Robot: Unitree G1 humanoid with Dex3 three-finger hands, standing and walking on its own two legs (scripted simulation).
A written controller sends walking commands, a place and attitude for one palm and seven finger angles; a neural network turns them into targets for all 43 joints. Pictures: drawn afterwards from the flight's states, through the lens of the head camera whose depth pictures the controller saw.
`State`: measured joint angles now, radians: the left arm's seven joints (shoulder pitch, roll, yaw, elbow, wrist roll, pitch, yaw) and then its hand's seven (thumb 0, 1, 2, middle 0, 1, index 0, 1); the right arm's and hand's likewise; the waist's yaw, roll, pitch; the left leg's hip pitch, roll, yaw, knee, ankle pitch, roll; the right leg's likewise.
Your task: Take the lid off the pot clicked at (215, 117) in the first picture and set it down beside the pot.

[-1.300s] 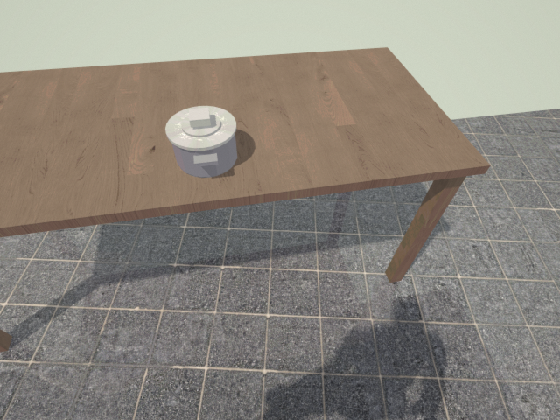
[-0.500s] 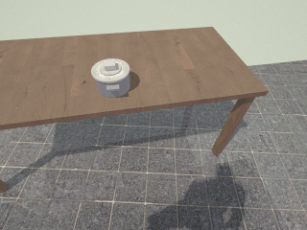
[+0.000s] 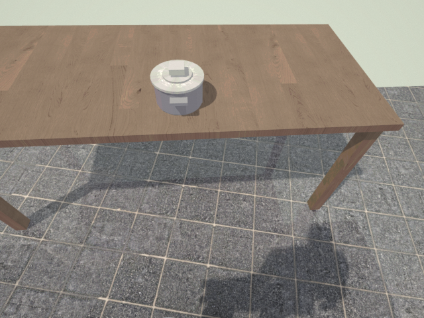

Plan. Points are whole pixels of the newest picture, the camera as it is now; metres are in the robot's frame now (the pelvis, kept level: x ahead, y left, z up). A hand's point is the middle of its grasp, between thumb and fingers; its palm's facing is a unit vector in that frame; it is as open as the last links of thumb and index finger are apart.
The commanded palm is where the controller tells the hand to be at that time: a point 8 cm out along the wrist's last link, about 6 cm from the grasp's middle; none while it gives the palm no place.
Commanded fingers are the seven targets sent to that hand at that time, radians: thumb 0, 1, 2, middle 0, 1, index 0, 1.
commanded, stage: turn to face it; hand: left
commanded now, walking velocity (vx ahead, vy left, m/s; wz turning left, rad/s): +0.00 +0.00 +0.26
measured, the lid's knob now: (176, 68) +0.76 +0.15 +0.02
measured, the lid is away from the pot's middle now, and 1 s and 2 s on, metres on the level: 0.00 0.00 0.00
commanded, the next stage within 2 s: take the last steps up to it in 0.02 s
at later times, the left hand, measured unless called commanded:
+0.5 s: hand out of the picture -0.03 +0.14 -0.15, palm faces +0.20 -0.96 -0.20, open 7.3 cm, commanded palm none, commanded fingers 0.00 0.90 0.90 -0.20 -0.30 -0.20 -0.30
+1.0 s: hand (146, 243) +0.30 +0.18 -0.16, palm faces +0.14 -0.97 -0.22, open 7.3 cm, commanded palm none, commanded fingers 0.00 0.90 0.90 -0.20 -0.30 -0.20 -0.30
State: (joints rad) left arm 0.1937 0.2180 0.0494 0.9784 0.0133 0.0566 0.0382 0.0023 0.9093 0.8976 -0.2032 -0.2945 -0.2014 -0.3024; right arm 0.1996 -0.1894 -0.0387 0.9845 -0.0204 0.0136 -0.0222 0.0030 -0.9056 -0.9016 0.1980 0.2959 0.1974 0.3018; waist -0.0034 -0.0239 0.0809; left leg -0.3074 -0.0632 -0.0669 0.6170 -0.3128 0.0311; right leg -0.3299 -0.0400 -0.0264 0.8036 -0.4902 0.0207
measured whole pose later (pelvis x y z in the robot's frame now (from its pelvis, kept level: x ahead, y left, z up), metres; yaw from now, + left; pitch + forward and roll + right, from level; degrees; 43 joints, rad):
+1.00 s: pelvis +0.23 -0.02 -0.01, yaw +6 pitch +0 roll -1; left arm 0.19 0.18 0.06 0.95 0.02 -0.05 0.00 0.00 0.91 0.90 -0.20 -0.29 -0.20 -0.30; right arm 0.28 -0.20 -0.05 1.09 -0.02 0.00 -0.02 0.01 -0.91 -0.90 0.20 0.30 0.20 0.30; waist -0.01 0.03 0.07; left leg -0.34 0.06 0.02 1.04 -0.53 0.01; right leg -0.39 -0.03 -0.10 0.65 -0.27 -0.03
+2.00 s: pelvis +0.26 -0.01 +0.01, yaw +5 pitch -1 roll +1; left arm 0.30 0.22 0.04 1.06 0.02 0.05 0.04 0.00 0.91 0.90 -0.20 -0.29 -0.20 -0.30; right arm 0.24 -0.16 -0.02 1.04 -0.02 0.01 -0.02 0.00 -0.91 -0.90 0.20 0.30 0.20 0.30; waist 0.04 -0.07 0.02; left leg -0.19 -0.04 0.04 0.48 -0.28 0.04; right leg -0.28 -0.05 0.02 0.67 -0.42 0.02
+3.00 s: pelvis +0.27 +0.01 +0.01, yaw +4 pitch +0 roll +0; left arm 0.31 0.15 -0.02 1.07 0.01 -0.01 0.05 0.00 0.91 0.90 -0.20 -0.29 -0.20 -0.30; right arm 0.28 -0.15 0.01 1.09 -0.01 -0.03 -0.03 0.01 -0.92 -0.90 0.20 0.30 0.20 0.30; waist 0.01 -0.02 0.03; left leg -0.17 -0.05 0.05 0.47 -0.29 0.06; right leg -0.17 -0.02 -0.01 0.49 -0.31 0.01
